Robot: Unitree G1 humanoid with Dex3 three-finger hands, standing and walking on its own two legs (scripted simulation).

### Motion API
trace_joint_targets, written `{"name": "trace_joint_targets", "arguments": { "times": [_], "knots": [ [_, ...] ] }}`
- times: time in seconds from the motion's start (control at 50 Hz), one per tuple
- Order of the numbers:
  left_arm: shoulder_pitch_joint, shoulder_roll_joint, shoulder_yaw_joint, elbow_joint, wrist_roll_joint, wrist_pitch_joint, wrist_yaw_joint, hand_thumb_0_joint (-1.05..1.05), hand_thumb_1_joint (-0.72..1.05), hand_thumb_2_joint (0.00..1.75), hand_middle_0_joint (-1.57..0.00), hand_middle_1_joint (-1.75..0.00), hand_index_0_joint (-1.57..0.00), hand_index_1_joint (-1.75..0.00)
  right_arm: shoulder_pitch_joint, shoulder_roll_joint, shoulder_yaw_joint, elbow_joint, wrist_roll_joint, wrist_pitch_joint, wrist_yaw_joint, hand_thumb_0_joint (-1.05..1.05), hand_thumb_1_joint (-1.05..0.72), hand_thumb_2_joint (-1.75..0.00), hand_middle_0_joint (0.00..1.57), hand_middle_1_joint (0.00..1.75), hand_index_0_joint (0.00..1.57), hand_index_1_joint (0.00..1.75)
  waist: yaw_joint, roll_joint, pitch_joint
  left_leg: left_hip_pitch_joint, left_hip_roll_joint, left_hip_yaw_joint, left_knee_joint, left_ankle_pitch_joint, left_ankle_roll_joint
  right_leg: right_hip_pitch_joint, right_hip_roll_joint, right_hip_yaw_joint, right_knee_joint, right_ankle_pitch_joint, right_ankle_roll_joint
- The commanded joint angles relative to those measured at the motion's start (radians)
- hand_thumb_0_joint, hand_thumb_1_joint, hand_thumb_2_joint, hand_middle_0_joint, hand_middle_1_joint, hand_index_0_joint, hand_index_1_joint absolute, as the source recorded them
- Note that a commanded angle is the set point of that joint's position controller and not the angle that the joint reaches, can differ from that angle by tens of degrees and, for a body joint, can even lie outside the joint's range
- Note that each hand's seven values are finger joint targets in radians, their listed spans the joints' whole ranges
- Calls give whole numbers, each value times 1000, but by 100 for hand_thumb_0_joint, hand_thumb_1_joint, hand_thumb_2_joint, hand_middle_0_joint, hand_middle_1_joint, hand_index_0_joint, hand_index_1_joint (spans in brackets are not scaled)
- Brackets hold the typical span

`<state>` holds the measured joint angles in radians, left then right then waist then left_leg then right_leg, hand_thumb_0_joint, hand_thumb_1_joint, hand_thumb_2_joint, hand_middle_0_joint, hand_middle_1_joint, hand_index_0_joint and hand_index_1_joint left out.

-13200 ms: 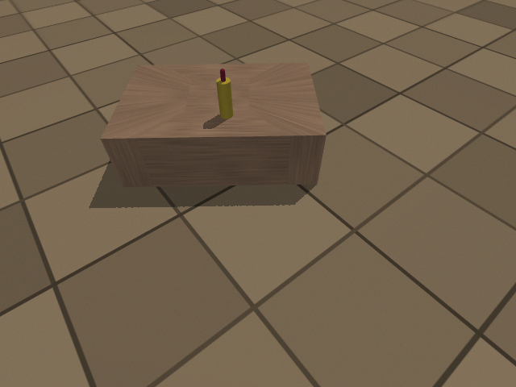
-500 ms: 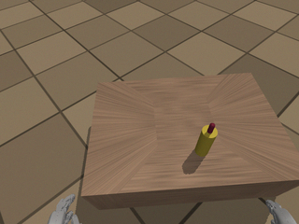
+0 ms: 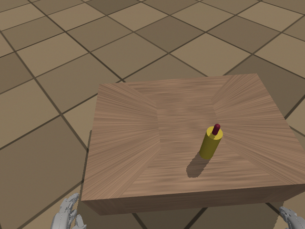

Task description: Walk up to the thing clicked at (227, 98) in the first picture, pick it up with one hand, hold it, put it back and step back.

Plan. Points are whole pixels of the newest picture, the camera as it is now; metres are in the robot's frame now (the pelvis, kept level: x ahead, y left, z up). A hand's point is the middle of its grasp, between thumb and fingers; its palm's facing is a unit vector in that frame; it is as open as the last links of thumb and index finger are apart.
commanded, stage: go down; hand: right
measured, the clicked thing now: (211, 140) +0.52 -0.23 -0.26
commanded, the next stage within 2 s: approach in 1.74 s
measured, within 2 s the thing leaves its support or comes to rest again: neither
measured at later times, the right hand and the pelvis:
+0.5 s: hand out of the picture +0.13 -0.29 -0.08, palm faces +0.07 +0.94 -0.32, open 17.3 cm; pelvis -0.01 +0.00 +0.00, yaw +0 degrees
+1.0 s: hand (296, 186) +0.25 -0.36 -0.05, palm faces +0.17 +0.96 -0.22, open 17.2 cm; pelvis -0.03 +0.00 -0.01, yaw +1 degrees
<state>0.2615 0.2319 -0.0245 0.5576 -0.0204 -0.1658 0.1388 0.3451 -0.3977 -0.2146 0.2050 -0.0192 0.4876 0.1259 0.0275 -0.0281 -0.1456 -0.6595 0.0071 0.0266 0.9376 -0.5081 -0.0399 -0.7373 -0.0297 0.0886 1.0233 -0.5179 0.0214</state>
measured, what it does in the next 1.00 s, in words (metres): stands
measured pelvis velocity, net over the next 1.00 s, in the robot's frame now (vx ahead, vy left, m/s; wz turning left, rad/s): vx -0.03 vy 0.00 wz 0.01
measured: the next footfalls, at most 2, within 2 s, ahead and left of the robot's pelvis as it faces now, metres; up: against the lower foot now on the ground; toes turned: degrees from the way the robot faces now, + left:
none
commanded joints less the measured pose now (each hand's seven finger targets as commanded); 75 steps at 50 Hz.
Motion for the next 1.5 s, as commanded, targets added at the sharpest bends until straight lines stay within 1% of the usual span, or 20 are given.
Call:
{"name": "trace_joint_targets", "arguments": {
  "times": [0.0, 0.02, 0.06, 0.2, 0.28, 0.38, 0.46, 0.5, 0.54, 0.68, 0.74, 0.78, 0.8, 0.94, 1.04, 1.06, 1.08, 1.2, 1.32, 1.48],
  "knots": [
    [-27, 148, 69, -145, -6, -74, 23, 0, 90, 90, -19, -30, -19, -30, 10, -213, -106, -164, -6, -19, -9, 0, 53, -2, 6, 5, 6, 5, -3, -66, -150, 62, -27, 46, -110, 314, 38, 154, 19, -39, -144, 366, -23],
    [-26, 148, 65, -139, -3, -74, 27, 0, 90, 89, -19, -30, -20, -29, -9, -235, -122, -181, -4, -24, -9, 0, 55, -3, 5, 5, 5, 5, -5, -85, -130, 51, -26, 47, -112, 286, 38, 141, 19, -39, -144, 334, -24],
    [-25, 151, 70, -137, -5, -84, 30, 0, 90, 90, -19, -30, -19, -30, 4, -209, -101, -171, -2, -22, -5, 0, 55, -2, 6, 5, 6, 5, 1, -73, -130, 40, -30, 53, -106, 271, 40, 141, 14, -32, -155, 330, -23],
    [-27, 145, 60, -131, -2, -104, 43, 0, 90, 89, -20, -30, -20, -30, 15, -224, -130, -163, 9, -30, 7, 0, 55, -4, 5, 5, 5, 5, -5, -82, -124, 30, -28, 51, -102, 251, 41, 128, 15, -34, -147, 304, -25],
    [-34, 148, 59, -134, -2, -112, 50, 0, 90, 89, -20, -30, -20, -30, 14, -242, -144, -178, 13, -40, 11, 0, 51, -4, 5, 5, 5, 5, -10, -85, -103, 28, -27, 49, -120, 189, 41, 110, 19, -39, -156, 229, -26],
    [-21, 151, 63, -121, -2, -121, 58, 0, 90, 90, -20, -30, -20, -30, 27, -242, -154, -166, 21, -50, 23, 0, 50, -5, 5, 5, 5, 5, -5, -74, -132, 33, -28, 52, -97, 258, 39, 128, 17, -36, -138, 309, -25],
    [-27, 152, 62, -118, 0, -124, 61, 0, 89, 90, -20, -30, -20, -30, 13, -238, -151, -165, 25, -61, 32, 0, 50, -5, 5, 5, 5, 5, -1, -85, -116, 17, -28, 50, -95, 238, 40, 118, 15, -36, -141, 285, -24],
    [-15, 154, 64, -109, 3, -125, 65, 0, 89, 90, -20, -30, -20, -30, -27, -276, -187, -176, 31, -77, 37, 0, 47, -6, 5, 5, 5, 5, 2, -83, -144, 37, -25, 46, -96, 270, 39, 131, 19, -36, -129, 310, -27],
    [-17, 156, 64, -103, 4, -132, 68, 0, 89, 90, -20, -30, -20, -30, -57, -286, -190, -162, 27, -88, 42, 0, 45, -6, 5, 5, 5, 5, 13, -76, -137, 25, -23, 40, -94, 271, 37, 129, 18, -38, -123, 304, -29],
    [-11, 167, 58, -44, 14, -135, 75, 0, 88, 89, -20, -30, -20, -30, -283, -390, -279, -59, 58, -194, 90, 0, 46, -5, 5, 5, 5, 5, 15, -118, -128, 6, -12, 27, -79, 268, 41, 117, 17, -37, -118, 290, -29],
    [2, 183, 61, -18, 16, -132, 72, 0, 88, 90, -20, -30, -20, -30, -368, -442, -317, 54, 68, -244, 134, 0, 46, -5, 5, 5, 5, 5, 22, -123, -175, 8, -12, 25, -63, 315, 43, 144, 14, -36, -109, 346, -27],
    [1, 193, 65, -7, 17, -128, 65, 0, 88, 90, -20, -30, -20, -30, -435, -433, -314, 145, 81, -281, 170, 0, 47, -5, 6, 5, 5, 5, 31, -116, -145, -23, -15, 30, -55, 290, 45, 112, 10, -30, -115, 321, -28],
    [-1, 194, 63, -1, 20, -125, 59, 0, 88, 90, -20, -30, -20, -30, -444, -458, -331, 213, 80, -299, 184, 0, 49, -5, 5, 5, 5, 5, 20, -111, -137, -29, -14, 29, -57, 273, 46, 97, 9, -31, -112, 301, -30],
    [42, 221, 74, 9, 30, -99, 19, 0, 90, 90, -20, -30, -20, -30, -584, -576, -415, 440, 97, -459, 281, 0, 48, -7, 4, 6, 4, 6, 1, -116, -225, -28, -17, 24, -17, 324, 55, 91, 4, -33, -81, 391, -32],
    [58, 236, 72, 3, 32, -79, -3, 0, 90, 90, -20, -30, -20, -30, -725, -646, -455, 543, 110, -589, 322, 0, 51, -7, 4, 6, 4, 6, 1, -116, -247, -62, -21, 16, -8, 262, 60, 62, 5, -35, -83, 317, -39],
    [72, 247, 79, 8, 32, -77, -5, 0, 90, 90, -20, -30, -20, -30, -746, -646, -455, 560, 110, -610, 328, 0, 48, -7, 4, 5, 4, 5, 9, -110, -289, -57, -22, 13, 1, 291, 61, 84, 5, -34, -72, 356, -38],
    [76, 251, 75, 11, 34, -72, -7, 0, 90, 90, -20, -30, -20, -30, -759, -686, -478, 573, 113, -631, 334, 0, 49, -6, 4, 5, 4, 5, 0, -117, -302, -54, -23, 15, 8, 305, 61, 90, 5, -33, -66, 382, -37],
    [108, 269, 63, 31, 42, -48, -21, 0, 91, 90, -20, -30, -20, -30, -882, -754, -496, 691, 106, -717, 362, 0, 48, -5, 5, 5, 5, 5, 7, -135, -310, -103, -23, 12, 19, 278, 64, 77, 3, -33, -52, 362, -38],
    [111, 279, 50, 30, 44, -29, -37, 0, 92, 89, -20, -30, -20, -30, -970, -827, -516, 764, 104, -765, 383, 0, 46, -4, 6, 4, 5, 4, 8, -147, -289, -115, -23, 3, 3, 226, 64, 33, 11, -40, -57, 264, -46],
    [134, 288, 36, 39, 47, -4, -55, 0, 93, 89, -19, -30, -20, -30, -1044, -852, -518, 833, 109, -800, 413, 0, 46, -4, 7, 4, 6, 4, 27, -143, -349, -150, -28, 9, 32, 280, 63, 50, 4, -32, -11, 352, -46]
  ]
}}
